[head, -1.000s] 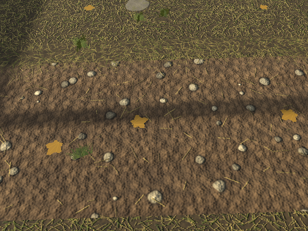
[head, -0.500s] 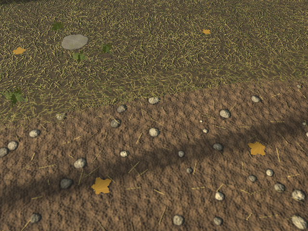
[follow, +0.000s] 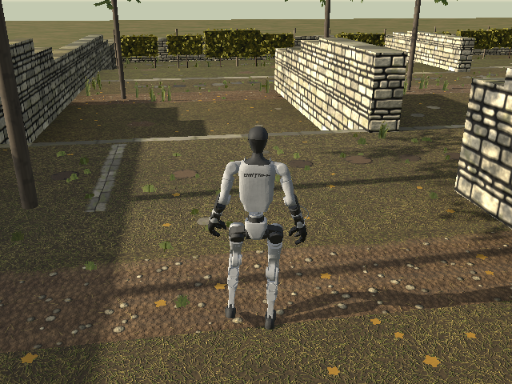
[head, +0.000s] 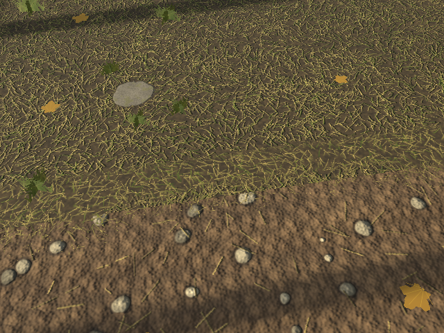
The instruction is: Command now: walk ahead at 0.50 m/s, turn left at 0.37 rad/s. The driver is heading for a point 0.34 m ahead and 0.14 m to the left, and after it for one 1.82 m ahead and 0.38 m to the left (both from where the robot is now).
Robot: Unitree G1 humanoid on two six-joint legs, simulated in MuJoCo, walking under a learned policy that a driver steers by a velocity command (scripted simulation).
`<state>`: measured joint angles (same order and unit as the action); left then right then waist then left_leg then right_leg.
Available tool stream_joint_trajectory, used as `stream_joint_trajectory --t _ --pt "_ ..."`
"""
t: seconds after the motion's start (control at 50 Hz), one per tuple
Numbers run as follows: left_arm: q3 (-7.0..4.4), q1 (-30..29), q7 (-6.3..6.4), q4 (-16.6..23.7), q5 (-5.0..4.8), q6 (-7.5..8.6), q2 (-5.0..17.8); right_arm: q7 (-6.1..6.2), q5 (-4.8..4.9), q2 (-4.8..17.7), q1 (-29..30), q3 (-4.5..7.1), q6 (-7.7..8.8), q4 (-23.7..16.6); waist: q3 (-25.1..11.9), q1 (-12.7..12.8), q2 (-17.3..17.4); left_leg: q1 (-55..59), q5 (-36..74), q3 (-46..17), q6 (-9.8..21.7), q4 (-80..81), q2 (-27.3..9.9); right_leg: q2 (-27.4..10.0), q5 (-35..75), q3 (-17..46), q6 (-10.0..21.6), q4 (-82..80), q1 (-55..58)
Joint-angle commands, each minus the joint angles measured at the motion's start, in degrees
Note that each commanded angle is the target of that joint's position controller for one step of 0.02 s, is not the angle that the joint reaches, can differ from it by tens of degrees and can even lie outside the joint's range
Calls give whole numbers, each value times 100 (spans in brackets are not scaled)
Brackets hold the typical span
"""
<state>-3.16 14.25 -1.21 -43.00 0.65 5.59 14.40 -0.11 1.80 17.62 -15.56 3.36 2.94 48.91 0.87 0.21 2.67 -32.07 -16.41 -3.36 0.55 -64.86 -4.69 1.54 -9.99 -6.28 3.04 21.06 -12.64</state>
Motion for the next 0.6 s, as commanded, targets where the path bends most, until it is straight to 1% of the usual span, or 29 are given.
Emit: stream_joint_trajectory --t 0.02,0.04,0.08,0.12,0.14,0.2,0.24,0.26,0.28,0.3,0.32,0.34,0.36,0.38,0.4,0.42,0.44,0.46,0.48,0.5,0.52,0.56,0.58,0.6 --pt "-196 -172 43 203 39 170 655 20 -19 200 -156 95 -76 -333 -38 -136 -651 -696 629 -360 -98 114 -312 -1639 1322 981 859 -1327 401" --pt "-214 -121 71 140 48 167 688 13 -34 184 -24 97 -80 -395 11 -114 -604 -843 877 -400 -125 355 -304 -1631 1465 800 853 -1347 476" --pt "-234 -81 119 55 44 142 755 -42 -49 137 224 85 -55 -489 77 -60 -573 -875 1484 -328 -127 1016 -270 -1538 1543 403 770 -1387 580" --pt "-256 -34 157 -4 20 114 846 -120 -64 69 599 47 -30 -610 186 74 -530 -732 1974 -86 -83 1712 -224 -1471 1544 61 673 -1427 625" --pt "-272 58 176 -52 0 94 898 -157 -75 29 828 22 -24 -698 259 171 -485 -715 2087 48 -52 1971 -201 -1508 1538 -44 654 -1442 707" --pt "-325 375 206 -225 -72 -13 1024 -255 -69 -10 1371 -16 -21 -992 438 380 -421 -924 1912 276 90 2512 -151 -1703 1707 -234 616 -1282 1303" --pt "-359 467 217 -303 -131 -109 1098 -322 -62 34 1565 -5 -25 -1175 461 391 -469 -993 1473 447 224 2710 -71 -1829 2154 -334 548 -1010 1727" --pt "-369 354 239 -289 -140 -166 1151 -354 -77 86 1541 25 -26 -1242 450 288 -534 -811 1216 603 307 2831 65 -1819 3081 -447 466 -686 1800" --pt "-390 269 280 -252 -152 -226 1242 -374 -105 185 1380 80 -30 -1268 259 157 -672 -426 939 835 392 2843 305 -1781 4330 -529 375 -216 1854" --pt "-406 196 324 -213 -170 -287 1314 -379 -111 328 952 163 -27 -1209 -48 -79 -807 158 756 1009 491 2859 571 -1712 5314 -574 269 467 1841" --pt "-400 85 354 -166 -200 -329 1336 -350 -105 587 169 309 -11 -1036 -479 -497 -767 1198 1114 1033 645 3229 813 -1527 5428 -655 96 1511 1570" --pt "-351 104 361 -109 -192 -289 1241 -235 -133 979 -549 486 -31 -885 -910 -876 -450 2666 2326 553 883 3665 680 -1209 4150 -707 -250 2959 621" --pt "-109 605 288 98 199 -183 393 -93 -169 1626 -551 563 -86 -884 -1447 -248 1278 4587 5473 -1434 1548 3002 -815 -358 -2125 -534 -624 5014 -1507" --pt "-48 864 194 175 50 -27 636 -149 -240 1597 -539 516 -41 -1212 -2925 -334 999 5581 4954 -3816 2730 3612 -1819 244 -3277 853 -745 6378 -2444" --pt "-160 163 164 235 -182 28 1046 -176 -237 1248 -411 444 -42 -1289 -2625 -642 144 5214 4871 -3084 2416 3875 -1521 -109 -2747 1300 -627 6382 -2683" --pt "-129 -187 195 393 -216 33 973 -163 -122 987 -56 387 -24 -1282 -1780 -487 -69 4441 4443 -2368 2124 3956 -1217 -313 -2207 1182 -550 5915 -2930" --pt "-136 -251 273 312 -105 -19 940 -134 -46 796 261 333 -35 -1319 -1173 -276 -417 3559 4180 -1974 1882 4116 -962 -508 -1875 1121 -592 5524 -2819" --pt "-181 -203 323 332 -41 -105 1024 -92 -73 704 478 303 -66 -1379 -927 -76 -336 2829 4075 -1766 1807 4294 -821 -600 -1656 1149 -614 5234 -2473" --pt "-206 -127 330 352 -31 -198 1052 -76 -162 706 581 295 -94 -1440 -821 75 -207 2301 4050 -1652 1754 4443 -718 -605 -1546 1149 -618 5066 -2118" --pt "-196 -38 341 359 -14 -262 966 -69 -202 736 642 311 -99 -1453 -792 166 -129 2006 4198 -1549 1747 4497 -654 -566 -1500 1100 -656 4835 -1962" --pt "-169 16 356 349 3 -301 868 -48 -212 791 648 329 -101 -1446 -815 206 -79 1812 4423 -1398 1728 4495 -580 -519 -1416 1051 -703 4578 -1864" --pt "-132 -78 392 385 37 -346 763 21 -186 904 599 366 -140 -1424 -916 196 -14 1714 4504 -1265 1644 4433 -447 -407 -1115 1024 -799 4031 -1864" --pt "-122 -166 399 407 41 -368 747 62 -157 931 586 374 -183 -1422 -984 169 40 1732 4312 -1272 1585 4395 -398 -369 -925 1044 -842 3810 -1872" --pt "-112 -206 394 400 32 -392 733 101 -134 909 615 360 -231 -1424 -1056 157 99 1771 4005 -1226 1499 4367 -358 -364 -693 1055 -869 3600 -1853"
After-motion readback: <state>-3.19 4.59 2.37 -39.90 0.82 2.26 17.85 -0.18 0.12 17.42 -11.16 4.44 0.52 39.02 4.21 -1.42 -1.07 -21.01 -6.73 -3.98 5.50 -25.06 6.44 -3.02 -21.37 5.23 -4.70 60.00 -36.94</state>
